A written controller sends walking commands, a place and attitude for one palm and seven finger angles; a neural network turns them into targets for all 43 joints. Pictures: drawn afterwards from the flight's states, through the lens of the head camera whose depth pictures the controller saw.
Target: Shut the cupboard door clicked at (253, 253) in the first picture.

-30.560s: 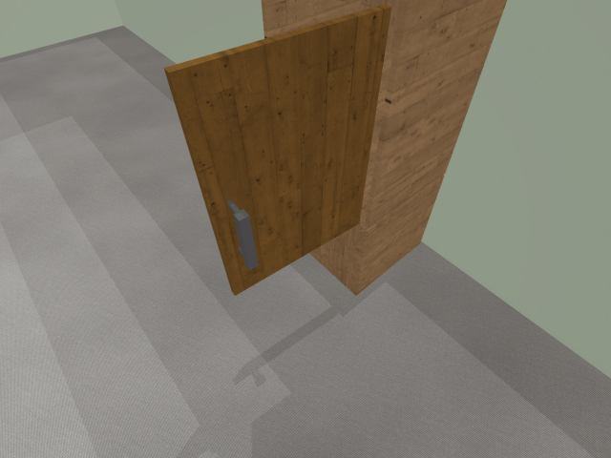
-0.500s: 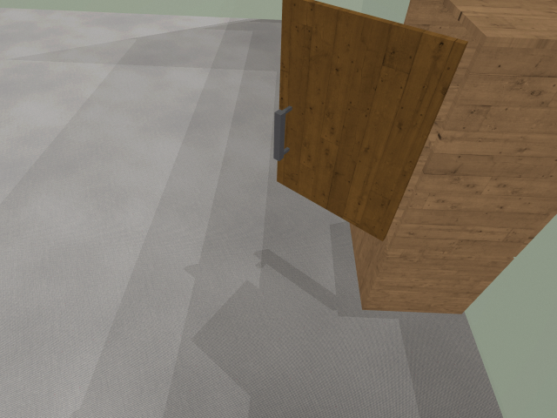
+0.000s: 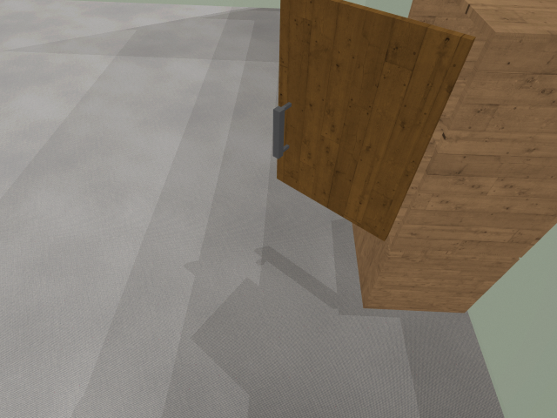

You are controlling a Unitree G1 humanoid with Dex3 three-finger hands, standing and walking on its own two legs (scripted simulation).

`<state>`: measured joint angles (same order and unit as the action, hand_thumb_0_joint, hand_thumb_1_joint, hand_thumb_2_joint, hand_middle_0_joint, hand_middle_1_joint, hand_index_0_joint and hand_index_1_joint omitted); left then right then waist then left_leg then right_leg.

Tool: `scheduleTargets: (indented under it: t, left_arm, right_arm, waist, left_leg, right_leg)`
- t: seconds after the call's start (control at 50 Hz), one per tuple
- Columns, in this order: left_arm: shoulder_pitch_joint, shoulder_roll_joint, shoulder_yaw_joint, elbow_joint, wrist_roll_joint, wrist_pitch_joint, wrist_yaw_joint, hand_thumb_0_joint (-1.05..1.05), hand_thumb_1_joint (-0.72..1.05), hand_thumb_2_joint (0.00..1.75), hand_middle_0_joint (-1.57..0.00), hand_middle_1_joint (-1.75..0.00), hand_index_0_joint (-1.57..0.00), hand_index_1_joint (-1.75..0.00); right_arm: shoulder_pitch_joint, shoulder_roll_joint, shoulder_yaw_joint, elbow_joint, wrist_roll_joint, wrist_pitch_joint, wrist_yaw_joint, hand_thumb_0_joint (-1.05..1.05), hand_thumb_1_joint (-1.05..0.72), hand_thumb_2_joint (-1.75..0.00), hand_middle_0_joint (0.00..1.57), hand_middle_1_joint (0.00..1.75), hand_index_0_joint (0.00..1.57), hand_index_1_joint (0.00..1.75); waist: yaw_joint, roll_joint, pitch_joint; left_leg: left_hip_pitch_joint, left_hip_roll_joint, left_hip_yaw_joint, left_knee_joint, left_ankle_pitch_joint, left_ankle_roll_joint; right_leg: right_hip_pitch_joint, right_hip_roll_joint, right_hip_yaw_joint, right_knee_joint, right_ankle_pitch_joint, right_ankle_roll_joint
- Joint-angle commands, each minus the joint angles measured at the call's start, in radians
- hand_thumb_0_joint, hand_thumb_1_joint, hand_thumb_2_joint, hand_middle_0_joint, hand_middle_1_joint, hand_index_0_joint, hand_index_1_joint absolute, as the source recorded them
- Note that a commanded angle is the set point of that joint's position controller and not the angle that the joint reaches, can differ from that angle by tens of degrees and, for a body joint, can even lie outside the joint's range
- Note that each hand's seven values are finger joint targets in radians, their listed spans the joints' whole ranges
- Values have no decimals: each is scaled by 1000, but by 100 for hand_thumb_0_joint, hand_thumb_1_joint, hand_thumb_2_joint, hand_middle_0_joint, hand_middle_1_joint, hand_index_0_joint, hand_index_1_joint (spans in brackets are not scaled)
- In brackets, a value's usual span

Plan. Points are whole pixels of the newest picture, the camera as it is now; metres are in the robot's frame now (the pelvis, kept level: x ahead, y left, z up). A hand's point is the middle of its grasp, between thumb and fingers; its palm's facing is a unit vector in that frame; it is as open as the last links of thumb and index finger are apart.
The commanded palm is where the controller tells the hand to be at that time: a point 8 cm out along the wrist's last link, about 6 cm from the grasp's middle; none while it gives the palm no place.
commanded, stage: look to check the result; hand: left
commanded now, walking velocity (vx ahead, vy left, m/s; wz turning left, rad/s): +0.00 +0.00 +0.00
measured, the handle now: (282, 130) +0.88 +0.03 -0.12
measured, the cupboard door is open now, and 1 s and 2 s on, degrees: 53 53 53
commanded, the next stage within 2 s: walk to a spot facing it in 0.16 s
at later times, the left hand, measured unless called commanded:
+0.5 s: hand out of the picture +0.02 +0.18 -0.19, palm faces +0.10 -0.97 -0.21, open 7.3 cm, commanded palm none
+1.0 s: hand out of the picture +0.04 +0.24 -0.16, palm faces +0.37 -0.88 -0.28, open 7.3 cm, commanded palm none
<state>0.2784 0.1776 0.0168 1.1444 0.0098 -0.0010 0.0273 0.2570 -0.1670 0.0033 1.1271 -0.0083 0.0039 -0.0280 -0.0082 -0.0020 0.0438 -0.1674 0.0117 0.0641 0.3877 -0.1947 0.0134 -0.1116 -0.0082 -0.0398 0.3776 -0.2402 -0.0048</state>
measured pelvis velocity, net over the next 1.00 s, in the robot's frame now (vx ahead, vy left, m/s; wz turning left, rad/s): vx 0.00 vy -0.01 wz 0.40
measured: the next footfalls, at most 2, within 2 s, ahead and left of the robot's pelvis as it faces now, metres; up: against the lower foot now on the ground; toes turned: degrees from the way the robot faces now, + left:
right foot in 1.06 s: +0.08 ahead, -0.14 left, +0.00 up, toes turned +27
left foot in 1.46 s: -0.03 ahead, +0.09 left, +0.00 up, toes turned +47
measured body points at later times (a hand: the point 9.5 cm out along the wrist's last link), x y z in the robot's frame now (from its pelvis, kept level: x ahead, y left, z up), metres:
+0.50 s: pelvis +0.01 -0.01 -0.01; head +0.03 +0.00 +0.44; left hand +0.02 +0.23 -0.17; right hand +0.02 -0.24 -0.17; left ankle +0.01 +0.11 -0.74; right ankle -0.02 -0.11 -0.75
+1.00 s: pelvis +0.00 -0.01 -0.01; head +0.06 +0.01 +0.44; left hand +0.02 +0.28 -0.14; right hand +0.14 -0.24 -0.15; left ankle +0.01 +0.11 -0.75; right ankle +0.03 -0.16 -0.71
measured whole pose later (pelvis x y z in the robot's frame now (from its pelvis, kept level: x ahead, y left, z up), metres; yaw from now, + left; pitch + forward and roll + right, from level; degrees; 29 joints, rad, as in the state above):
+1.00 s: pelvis +0.00 -0.01 -0.01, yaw +23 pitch +3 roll -1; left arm 0.10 0.25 0.08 0.87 0.02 0.04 0.02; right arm 0.22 -0.22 -0.06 0.93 -0.03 0.05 0.00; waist -0.04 0.02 0.09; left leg -0.38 -0.05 -0.13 0.48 -0.15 0.01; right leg -0.39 -0.02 0.02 0.79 -0.42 0.06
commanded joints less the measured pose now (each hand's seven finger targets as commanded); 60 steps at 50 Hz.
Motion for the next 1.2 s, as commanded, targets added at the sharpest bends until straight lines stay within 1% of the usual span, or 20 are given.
scheduleTargets:
  t: [0.0,0.36,0.44,0.5,0.54,0.58,0.6,0.62,0.64,0.66,0.7,0.8,0.92,1.0,1.02,1.04,1.06,1.08,1.12,1.18]
  left_arm:
    - [53,109,14,-24,3,-16,7,0,90,90,-20,-30,-20,-30]
    - [55,124,37,-54,3,2,14,0,90,90,-20,-30,-20,-30]
    - [46,170,69,-102,8,11,15,0,90,90,-20,-30,-20,-30]
    - [20,188,84,-146,19,11,19,0,90,90,-20,-30,-20,-30]
    - [-38,193,92,-178,27,11,22,0,90,90,-20,-30,-20,-30]
    - [-76,197,95,-205,19,13,16,0,90,90,-20,-30,-20,-30]
    - [-57,167,93,-219,10,21,11,0,90,90,-20,-30,-20,-30]
    - [-65,117,80,-249,2,28,6,0,90,90,-20,-30,-20,-30]
    - [-110,131,76,-274,9,37,11,0,90,90,-20,-30,-20,-30]
    - [-99,136,83,-272,14,40,8,0,90,90,-20,-30,-20,-30]
    - [-128,147,92,-268,22,40,-2,0,90,90,-20,-30,-20,-30]
    - [-116,125,81,-285,16,24,-11,0,90,90,-20,-30,-20,-30]
    - [-123,131,72,-330,13,24,-8,0,90,90,-20,-30,-20,-30]
    - [7,164,85,-308,7,20,-1,0,90,90,-20,-30,-20,-30]
    - [44,227,97,-308,17,12,4,0,90,90,-20,-30,-20,-30]
    - [17,306,114,-323,30,7,11,0,90,90,-20,-30,-20,-30]
    - [-50,299,100,-342,25,9,14,0,90,90,-20,-30,-20,-30]
    - [-130,260,84,-363,21,10,12,0,90,90,-20,-30,-20,-30]
    - [-170,201,77,-368,16,2,16,0,90,90,-20,-30,-20,-30]
    - [-70,194,77,-349,15,-13,17,0,90,90,-20,-30,-20,-30]
  right_arm:
    - [41,-123,-26,-32,-2,-16,-12,0,-90,-90,20,30,20,30]
    - [37,-105,-30,-54,-5,5,-6,0,-90,-90,20,30,20,30]
    - [23,-106,-48,-99,-5,17,0,0,-90,-90,20,30,20,30]
    - [-18,-100,-65,-146,-9,31,5,0,-90,-90,20,30,20,30]
    - [-12,-99,-72,-170,-3,31,15,0,-90,-90,20,30,20,30]
    - [61,-106,-72,-163,-4,27,25,0,-90,-90,20,30,20,30]
    - [119,-149,-77,-157,-13,17,25,0,-90,-90,20,30,20,30]
    - [151,-229,-95,-153,-20,14,16,0,-90,-90,20,30,20,30]
    - [174,-254,-101,-145,-24,21,6,0,-90,-90,20,30,20,30]
    - [123,-246,-100,-165,-24,24,9,0,-90,-90,20,30,20,30]
    - [39,-224,-94,-209,-27,18,3,0,-90,-90,20,30,20,30]
    - [35,-234,-100,-227,-22,6,-3,0,-90,-90,20,30,20,30]
    - [14,-257,-117,-250,-27,22,8,0,-90,-90,20,30,20,30]
    - [-71,-242,-125,-291,-15,34,16,0,-90,-90,20,30,20,30]
    - [-75,-206,-123,-303,-5,37,23,0,-90,-90,20,30,20,30]
    - [-57,-140,-119,-320,-2,34,25,0,-90,-90,20,30,20,30]
    - [-78,-185,-125,-318,-18,36,30,0,-90,-90,20,30,20,30]
    - [-47,-179,-123,-315,-22,43,40,0,-90,-90,20,30,20,30]
    - [-31,-167,-123,-287,-20,57,44,0,-90,-90,20,30,20,30]
    - [-93,-151,-101,-308,-11,49,53,0,-90,-90,20,30,20,30]
  waist:
    - [2,-1,20]
    - [9,-1,31]
    - [20,-71,-6]
    - [26,-163,10]
    - [2,-169,33]
    - [-39,-74,4]
    - [-55,139,-19]
    - [-61,403,-3]
    - [-77,301,-32]
    - [-46,199,-28]
    - [-27,187,16]
    - [-21,69,-101]
    - [-26,175,-118]
    - [40,151,-133]
    - [55,22,-141]
    - [49,-260,-101]
    - [31,-212,-40]
    - [-19,-116,-1]
    - [-51,-171,9]
    - [-11,-183,-28]
  left_leg:
    - [29,98,-104,-64,128,24]
    - [-69,76,-97,26,164,8]
    - [-166,34,-60,198,121,-5]
    - [-276,30,-33,488,-283,-25]
    - [-268,75,-48,460,-334,-25]
    - [-125,71,-38,210,-103,-21]
    - [-30,138,-207,43,199,32]
    - [29,328,-530,-68,472,142]
    - [-10,371,-557,-101,334,197]
    - [-86,326,-496,-138,3,177]
    - [-167,262,-502,-161,-176,136]
    - [1,204,-428,-83,81,156]
    - [-26,165,-473,-44,146,153]
    - [-217,79,-449,26,37,84]
    - [-342,-3,-372,145,-99,25]
    - [-499,-131,-164,412,-304,-52]
    - [-471,-82,-156,672,-391,-47]
    - [-449,-54,-176,786,-326,-39]
    - [-462,-20,-145,882,-245,-56]
    - [-468,-9,-76,752,-230,-80]
  right_leg:
    - [-62,-88,93,-82,128,-28]
    - [-26,-125,57,-4,180,-32]
    - [6,-226,79,17,216,-96]
    - [1,-368,119,-13,369,-198]
    - [-36,-392,55,34,425,-191]
    - [-93,-325,-46,198,378,-101]
    - [-216,-206,-116,389,159,-14]
    - [-406,-55,-112,613,-384,64]
    - [-404,-54,20,735,-404,38]
    - [-383,-73,47,761,-321,25]
    - [-425,-74,69,779,-203,39]
    - [-433,-44,66,648,-154,65]
    - [-318,9,51,415,-196,64]
    - [-30,29,36,94,-42,47]
    - [84,-92,152,-51,-85,8]
    - [93,-375,463,-162,-175,-106]
    - [-82,-473,481,-168,-90,-163]
    - [-166,-415,363,-150,-96,-167]
    - [-147,-321,239,-81,106,-131]
    - [38,-279,84,31,559,-120]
